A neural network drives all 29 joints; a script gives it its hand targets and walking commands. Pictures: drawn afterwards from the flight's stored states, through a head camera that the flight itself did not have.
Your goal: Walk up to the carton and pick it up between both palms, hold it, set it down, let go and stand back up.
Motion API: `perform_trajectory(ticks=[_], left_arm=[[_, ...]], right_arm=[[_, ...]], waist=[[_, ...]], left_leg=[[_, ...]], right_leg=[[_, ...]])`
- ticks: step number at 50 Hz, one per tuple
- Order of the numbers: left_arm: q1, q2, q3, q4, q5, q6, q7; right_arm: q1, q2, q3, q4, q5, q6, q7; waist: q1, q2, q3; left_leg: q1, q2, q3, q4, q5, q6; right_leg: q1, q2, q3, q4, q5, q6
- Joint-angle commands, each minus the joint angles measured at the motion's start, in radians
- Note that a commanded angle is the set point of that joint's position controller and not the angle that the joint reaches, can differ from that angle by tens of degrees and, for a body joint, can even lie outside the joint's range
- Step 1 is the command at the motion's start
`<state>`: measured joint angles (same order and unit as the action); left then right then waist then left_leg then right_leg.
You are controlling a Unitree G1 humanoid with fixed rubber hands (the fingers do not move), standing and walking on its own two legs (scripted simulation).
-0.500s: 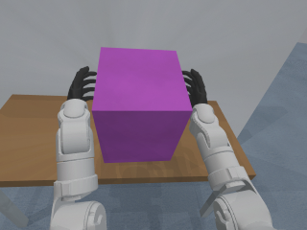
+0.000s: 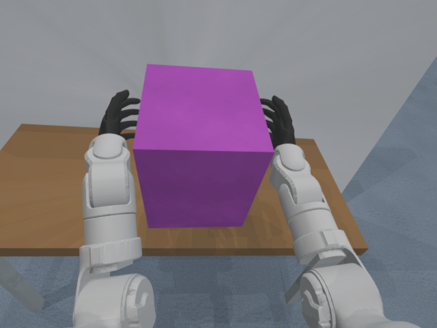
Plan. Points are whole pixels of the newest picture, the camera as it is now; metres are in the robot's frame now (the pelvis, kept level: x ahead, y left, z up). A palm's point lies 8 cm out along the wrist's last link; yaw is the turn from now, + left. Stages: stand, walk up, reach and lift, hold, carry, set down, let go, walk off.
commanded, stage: hold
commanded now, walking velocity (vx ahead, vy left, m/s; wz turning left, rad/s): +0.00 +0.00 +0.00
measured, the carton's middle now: (198, 152) +0.41 +0.02 +0.12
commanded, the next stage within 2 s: set down in 1.20 s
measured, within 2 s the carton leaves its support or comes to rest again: neither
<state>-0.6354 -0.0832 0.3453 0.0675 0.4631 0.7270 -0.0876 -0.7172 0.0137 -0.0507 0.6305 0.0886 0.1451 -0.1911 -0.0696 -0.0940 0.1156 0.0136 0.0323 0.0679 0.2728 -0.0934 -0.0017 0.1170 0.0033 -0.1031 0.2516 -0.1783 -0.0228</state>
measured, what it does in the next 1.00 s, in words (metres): stands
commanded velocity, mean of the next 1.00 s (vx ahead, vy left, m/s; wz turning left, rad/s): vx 0.00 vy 0.00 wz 0.00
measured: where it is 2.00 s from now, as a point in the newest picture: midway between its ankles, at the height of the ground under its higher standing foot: outside the picture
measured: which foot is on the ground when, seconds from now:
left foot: down 0.00-1.00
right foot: down 0.00-1.00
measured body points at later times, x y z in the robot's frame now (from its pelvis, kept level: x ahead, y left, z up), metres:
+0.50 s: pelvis +0.00 +0.00 +0.00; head -0.04 +0.04 +0.45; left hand +0.37 +0.16 +0.19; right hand +0.38 -0.13 +0.19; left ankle +0.05 +0.12 -0.75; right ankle -0.01 -0.10 -0.75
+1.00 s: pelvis +0.00 +0.00 +0.00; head -0.04 +0.04 +0.45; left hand +0.37 +0.17 +0.19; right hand +0.38 -0.13 +0.19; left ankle +0.05 +0.12 -0.75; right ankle -0.01 -0.10 -0.75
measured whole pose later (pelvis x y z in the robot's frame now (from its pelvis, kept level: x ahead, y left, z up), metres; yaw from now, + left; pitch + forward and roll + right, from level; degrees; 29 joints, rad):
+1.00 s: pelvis +0.00 +0.00 +0.00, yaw +0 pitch -11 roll +0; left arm -0.61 -0.08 0.32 0.05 0.45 0.73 -0.07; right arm -0.70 0.01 -0.04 0.61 0.11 0.15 -0.19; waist -0.08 -0.09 0.11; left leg 0.01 0.03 0.07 0.29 -0.10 0.00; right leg 0.12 0.00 -0.10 0.26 -0.18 -0.02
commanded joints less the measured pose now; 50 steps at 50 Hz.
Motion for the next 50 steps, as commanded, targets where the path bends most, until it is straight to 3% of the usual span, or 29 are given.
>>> perform_trajectory(ticks=[1, 10, 19, 29, 39, 50], left_arm=[[-0.425, -0.403, -0.414, -0.093, -0.156, -0.051, -0.117], [-0.401, -0.404, -0.456, -0.143, -0.166, -0.041, -0.108], [-0.433, -0.403, -0.414, -0.085, -0.154, -0.03, -0.104], [-0.464, -0.394, -0.367, -0.033, -0.142, -0.039, -0.113], [-0.458, -0.398, -0.388, -0.052, -0.146, -0.049, -0.113], [-0.445, -0.406, -0.411, -0.075, -0.151, -0.044, -0.104]], right_arm=[[-0.523, 0.414, 0.322, -0.273, 0.065, -0.052, 0.077], [-0.501, 0.398, 0.338, -0.319, 0.082, -0.034, 0.084], [-0.533, 0.4, 0.292, -0.278, 0.051, -0.027, 0.102], [-0.56, 0.415, 0.265, -0.233, 0.033, -0.034, 0.102], [-0.552, 0.416, 0.284, -0.24, 0.047, -0.039, 0.094], [-0.54, 0.401, 0.283, -0.252, 0.051, -0.04, 0.101]], waist=[[-0.036, 0.097, -0.369], [-0.035, 0.125, -0.338], [-0.015, 0.098, -0.308], [-0.007, 0.076, -0.316], [-0.016, 0.09, -0.331], [-0.021, 0.106, -0.327]], left_leg=[[0.258, -0.047, 0.01, 0.059, 0.258, 0.006], [0.255, -0.033, -0.003, 0.053, 0.276, -0.017], [0.216, -0.027, 0.011, 0.008, 0.117, 0.014], [0.198, -0.039, 0.022, 0.001, 0.08, 0.035], [0.215, -0.042, 0.015, 0.022, 0.148, 0.021], [0.23, -0.032, 0.01, 0.024, 0.166, 0.009]], right_leg=[[-0.044, 0.02, -0.024, -0.021, 0.291, 0.073], [-0.072, 0.033, -0.038, -0.029, 0.216, 0.054], [-0.113, 0.024, -0.032, -0.047, 0.094, 0.048], [-0.098, 0.015, -0.022, -0.047, 0.116, 0.059], [-0.08, 0.019, -0.024, -0.036, 0.173, 0.063], [-0.101, 0.026, -0.033, -0.039, 0.133, 0.052]])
